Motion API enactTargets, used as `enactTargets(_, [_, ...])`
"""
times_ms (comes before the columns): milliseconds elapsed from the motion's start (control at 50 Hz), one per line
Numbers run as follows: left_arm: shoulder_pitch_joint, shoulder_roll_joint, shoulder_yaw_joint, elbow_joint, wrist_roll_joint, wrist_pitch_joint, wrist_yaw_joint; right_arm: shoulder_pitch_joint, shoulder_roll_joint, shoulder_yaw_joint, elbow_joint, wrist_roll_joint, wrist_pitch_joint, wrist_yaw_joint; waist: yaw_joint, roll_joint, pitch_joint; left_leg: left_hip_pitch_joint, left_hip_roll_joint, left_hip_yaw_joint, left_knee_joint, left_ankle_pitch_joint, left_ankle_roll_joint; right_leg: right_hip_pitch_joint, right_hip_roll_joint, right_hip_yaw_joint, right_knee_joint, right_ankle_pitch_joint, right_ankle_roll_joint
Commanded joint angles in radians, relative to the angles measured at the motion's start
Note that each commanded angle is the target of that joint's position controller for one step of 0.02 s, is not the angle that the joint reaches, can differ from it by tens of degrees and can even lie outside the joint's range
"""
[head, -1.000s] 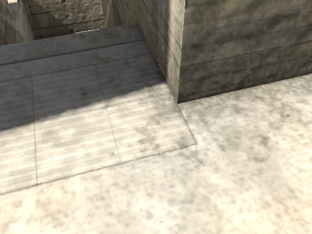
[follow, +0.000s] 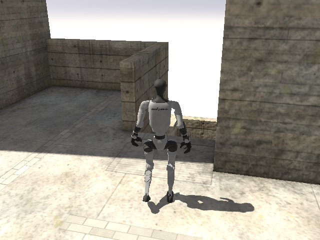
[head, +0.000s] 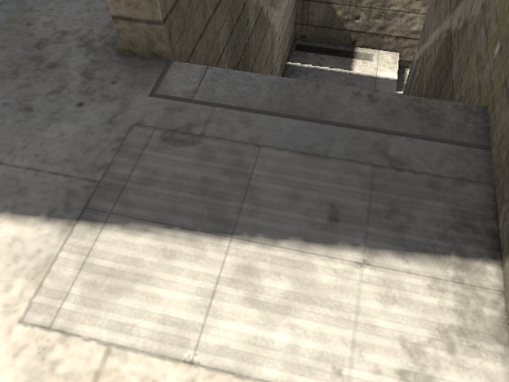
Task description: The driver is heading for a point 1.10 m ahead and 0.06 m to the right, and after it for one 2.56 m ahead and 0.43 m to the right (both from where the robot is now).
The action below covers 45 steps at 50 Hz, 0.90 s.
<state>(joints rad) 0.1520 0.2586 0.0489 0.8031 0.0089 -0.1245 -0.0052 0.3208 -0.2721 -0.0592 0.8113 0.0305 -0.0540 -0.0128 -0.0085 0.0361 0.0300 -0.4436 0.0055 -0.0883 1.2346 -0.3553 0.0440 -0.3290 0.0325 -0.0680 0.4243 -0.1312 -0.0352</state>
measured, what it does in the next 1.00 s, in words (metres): walks ahead: left foot, then right foot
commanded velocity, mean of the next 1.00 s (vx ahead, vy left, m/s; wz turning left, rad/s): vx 0.29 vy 0.00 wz -0.06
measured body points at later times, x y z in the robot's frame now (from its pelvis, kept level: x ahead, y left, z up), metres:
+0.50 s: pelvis +0.24 +0.08 +0.00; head +0.28 +0.11 +0.44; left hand +0.25 +0.36 -0.15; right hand +0.45 -0.14 -0.09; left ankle +0.30 +0.18 -0.74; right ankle +0.17 -0.09 -0.65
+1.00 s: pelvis +0.34 +0.04 +0.00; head +0.36 +0.01 +0.45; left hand +0.48 +0.30 -0.10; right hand +0.45 -0.26 -0.12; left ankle +0.33 +0.19 -0.66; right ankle +0.31 -0.04 -0.74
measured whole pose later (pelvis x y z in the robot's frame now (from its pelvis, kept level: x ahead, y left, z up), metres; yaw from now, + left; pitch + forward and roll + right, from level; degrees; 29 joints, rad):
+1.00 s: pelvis +0.34 +0.04 +0.00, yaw -10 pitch +3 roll +2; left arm 0.28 0.26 0.08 0.77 -0.02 -0.03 -0.02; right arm 0.13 -0.29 -0.08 0.80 0.01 -0.06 0.00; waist 0.01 0.04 -0.01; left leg -0.50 0.05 0.04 1.07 -0.44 0.01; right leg -0.28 0.02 -0.02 0.54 -0.32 -0.07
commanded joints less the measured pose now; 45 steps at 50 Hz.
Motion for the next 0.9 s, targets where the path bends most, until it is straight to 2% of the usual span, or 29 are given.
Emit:
enactTargets(20, [0.030,0.084,0.024,-0.020,0.000,-0.014,-0.005,0.033,-0.034,-0.015,-0.083,0.005,0.006,0.005,0.000,-0.111,-0.047,-0.178,0.124,-0.028,-0.004,0.056,-0.001,0.162,-0.286,0.262,-0.270,0.020,-0.169])
enactTargets(60, [0.039,0.112,0.035,-0.002,-0.008,-0.022,-0.007,-0.015,-0.026,-0.011,-0.118,-0.002,0.017,0.003,-0.001,-0.095,-0.016,-0.227,0.140,-0.025,-0.066,0.093,-0.008,0.147,-0.298,0.198,-0.302,0.085,-0.187])
enactTargets(100, [0.054,0.138,0.044,0.010,-0.006,-0.019,-0.005,-0.057,-0.032,-0.010,-0.145,-0.010,0.017,0.006,0.006,-0.079,-0.011,-0.275,0.147,-0.028,-0.141,0.172,-0.019,0.176,-0.306,0.141,-0.309,0.136,-0.193])
enactTargets(140, [0.060,0.154,0.048,0.014,-0.005,-0.012,-0.003,-0.101,-0.035,-0.008,-0.163,-0.006,0.009,0.017,0.018,-0.078,-0.009,-0.284,0.145,-0.014,-0.249,0.278,-0.019,0.207,-0.292,0.070,-0.304,0.176,-0.178])
enactTargets(180, [0.089,0.162,0.047,0.026,-0.010,-0.004,-0.002,-0.176,-0.019,0.001,-0.184,-0.009,-0.002,0.030,0.048,-0.068,0.003,-0.244,0.127,0.022,-0.385,0.360,-0.012,0.210,-0.271,0.015,-0.295,0.185,-0.163])
enactTargets(220, [0.124,0.176,0.046,0.039,-0.019,0.005,-0.005,-0.244,-0.011,0.009,-0.206,-0.009,-0.006,0.042,0.075,-0.068,0.020,-0.207,0.105,0.067,-0.486,0.372,-0.007,0.225,-0.270,-0.010,-0.288,0.156,-0.154])
enactTargets(260, [0.158,0.197,0.049,0.058,-0.032,0.016,-0.007,-0.299,-0.019,0.011,-0.234,-0.006,-0.008,0.051,0.088,-0.078,0.043,-0.205,0.092,0.085,-0.555,0.324,0.005,0.277,-0.297,-0.004,-0.276,0.132,-0.148])
enactTargets(280, [0.163,0.202,0.049,0.067,-0.036,0.025,-0.007,-0.316,-0.027,0.009,-0.247,-0.009,-0.009,0.055,0.084,-0.082,0.058,-0.203,0.080,0.095,-0.591,0.286,0.015,0.307,-0.308,-0.005,-0.246,0.201,-0.139])
enactTargets(300, [0.165,0.208,0.049,0.075,-0.038,0.035,-0.004,-0.315,-0.037,0.005,-0.255,-0.015,-0.012,0.058,0.073,-0.094,0.050,-0.177,0.059,0.111,-0.621,0.245,0.027,0.337,-0.316,-0.009,-0.198,0.319,-0.127])
enactTargets(320, [0.163,0.215,0.048,0.083,-0.042,0.044,-0.002,-0.281,-0.053,-0.004,-0.253,-0.023,-0.017,0.058,0.040,-0.113,0.017,-0.095,0.028,0.131,-0.660,0.225,0.043,0.350,-0.311,-0.012,-0.118,0.496,-0.110])
enactTargets(340, [0.148,0.215,0.043,0.087,-0.047,0.052,0.000,-0.162,-0.082,-0.023,-0.220,-0.034,-0.023,0.056,-0.035,-0.114,-0.057,0.076,-0.014,0.157,-0.743,0.306,0.066,0.340,-0.273,-0.032,0.027,0.639,-0.080])
enactTargets(360, [0.165,0.185,0.030,0.087,-0.041,0.050,0.002,-0.028,-0.142,-0.047,-0.177,-0.044,-0.025,0.046,-0.091,-0.096,-0.148,0.314,-0.007,0.143,-0.752,0.480,0.089,0.237,-0.216,-0.056,0.209,0.605,-0.037])
enactTargets(380, [0.159,0.107,-0.003,0.045,0.002,0.040,-0.001,0.125,-0.245,-0.067,-0.153,-0.066,-0.021,0.023,-0.129,0.082,-0.308,0.635,0.256,-0.129,-0.678,0.942,0.162,-0.019,-0.125,-0.073,0.560,0.083,0.024])
enactTargets(400, [0.322,0.039,-0.027,0.079,-0.018,0.028,-0.012,0.096,-0.270,-0.058,-0.172,-0.075,-0.014,0.023,-0.049,0.271,-0.495,0.836,0.505,-0.468,-0.737,1.124,0.356,-0.252,0.008,0.078,0.870,-0.548,0.072])
enactTargets(420, [0.276,0.167,0.010,0.105,-0.046,0.031,-0.010,0.089,-0.187,-0.046,-0.177,-0.063,-0.007,0.032,-0.101,0.093,-0.487,0.718,0.444,-0.364,-0.756,1.085,0.316,-0.250,-0.034,0.216,0.920,-0.520,0.070])
enactTargets(440, [0.192,0.157,0.014,0.071,-0.065,0.038,-0.009,0.027,-0.152,-0.033,-0.169,-0.050,-0.010,0.034,-0.071,0.089,-0.338,0.628,0.388,-0.209,-0.767,1.014,0.265,-0.324,-0.075,0.185,0.891,-0.487,0.062])
enactTargets(460, [0.162,0.122,0.010,0.072,-0.053,0.052,0.003,-0.045,-0.117,-0.023,-0.161,-0.037,-0.016,0.036,-0.030,0.027,-0.246,0.500,0.333,-0.130,-0.811,0.899,0.219,-0.320,-0.119,0.160,0.813,-0.417,0.067])
enactTargets(480, [0.155,0.124,0.018,0.077,-0.037,0.072,0.014,-0.103,-0.081,-0.015,-0.162,-0.035,-0.022,0.037,0.001,0.042,-0.192,0.389,0.302,-0.075,-0.858,0.819,0.197,-0.275,-0.143,0.151,0.762,-0.361,0.074])
enactTargets(520, [0.214,0.093,0.021,0.094,-0.032,0.110,0.025,-0.167,-0.076,-0.016,-0.151,-0.060,-0.034,0.033,0.056,0.061,-0.168,0.219,0.278,0.018,-0.936,0.794,0.198,-0.132,-0.127,0.122,0.755,-0.258,0.093])
enactTargets(560, [0.199,0.084,0.028,0.068,-0.027,0.129,0.035,-0.204,-0.088,-0.021,-0.144,-0.068,-0.040,0.018,0.071,0.073,-0.136,0.181,0.287,0.075,-0.973,0.756,0.212,-0.146,-0.119,0.116,0.716,-0.212,0.105])
enactTargets(600, [0.144,0.078,0.030,0.030,-0.020,0.139,0.039,-0.196,-0.099,-0.026,-0.125,-0.062,-0.033,-0.002,0.058,0.071,-0.114,0.198,0.298,0.109,-0.995,0.665,0.209,-0.187,-0.131,0.117,0.641,-0.158,0.106])
enactTargets(680, [0.058,0.069,0.030,-0.029,-0.016,0.152,0.019,-0.193,-0.124,-0.036,-0.099,-0.053,-0.005,-0.031,0.025,0.070,-0.093,0.231,0.310,0.158,-1.015,0.458,0.201,-0.182,-0.141,0.086,0.492,-0.097,0.096])
enactTargets(760, [0.000,0.084,0.040,-0.086,-0.017,0.165,-0.003,-0.184,-0.156,-0.049,-0.078,-0.035,0.021,-0.030,-0.001,0.072,-0.082,0.294,0.347,0.165,-0.966,0.414,0.190,-0.169,-0.124,0.038,0.384,-0.168,0.070])
enactTargets(800, [-0.015,0.081,0.042,-0.107,-0.025,0.168,-0.014,-0.174,-0.175,-0.059,-0.068,-0.021,0.027,-0.024,-0.010,0.075,-0.092,0.318,0.368,0.149,-0.957,0.266,0.171,-0.145,-0.118,0.017,0.327,-0.211,0.039])
enactTargets(840, [0.014,0.077,0.046,-0.104,-0.029,0.162,-0.024,-0.188,-0.181,-0.062,-0.061,-0.003,0.029,-0.018,0.016,0.063,-0.086,0.296,0.355,0.158,-0.926,0.052,0.131,-0.057,-0.092,-0.029,0.197,-0.188,-0.007])
enactTargets(860, [0.058,0.083,0.053,-0.083,-0.028,0.157,-0.023,-0.188,-0.163,-0.059,-0.054,0.001,0.029,-0.016,0.032,0.043,-0.086,0.252,0.326,0.185,-0.871,-0.024,0.102,0.031,-0.056,-0.057,0.128,-0.171,-0.032])
enactTargets(880, [0.150,0.118,0.073,-0.046,-0.032,0.150,-0.012,-0.179,-0.122,-0.049,-0.046,-0.009,0.029,-0.012,0.058,-0.010,-0.099,0.177,0.275,0.231,-0.737,-0.075,0.060,0.158,-0.034,-0.033,0.070,-0.179,-0.070])
enactTargets(900, [0.263,0.228,0.107,-0.027,-0.036,0.140,0.005,-0.228,-0.053,-0.028,-0.078,-0.036,0.023,-0.003,0.087,-0.256,-0.107,-0.054,0.160,0.341,-0.348,-0.134,-0.022,0.323,-0.234,0.281,-0.026,-0.084,-0.163])
Velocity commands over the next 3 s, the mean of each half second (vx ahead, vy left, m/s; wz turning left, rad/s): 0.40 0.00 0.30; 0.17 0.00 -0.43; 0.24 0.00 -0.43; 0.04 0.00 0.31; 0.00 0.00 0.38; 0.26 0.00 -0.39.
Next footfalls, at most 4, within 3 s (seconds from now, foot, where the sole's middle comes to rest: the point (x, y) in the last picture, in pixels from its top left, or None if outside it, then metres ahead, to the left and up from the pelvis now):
0.36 left None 0.34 0.19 -0.77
0.90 right None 0.35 -0.05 -0.77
1.32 left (239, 305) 0.67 0.08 -0.77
1.64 right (316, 349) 0.55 -0.13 -0.77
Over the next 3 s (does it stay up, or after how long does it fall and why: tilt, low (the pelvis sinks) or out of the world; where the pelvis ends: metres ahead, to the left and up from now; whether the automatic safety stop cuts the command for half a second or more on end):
stays up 0.70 -0.02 0.00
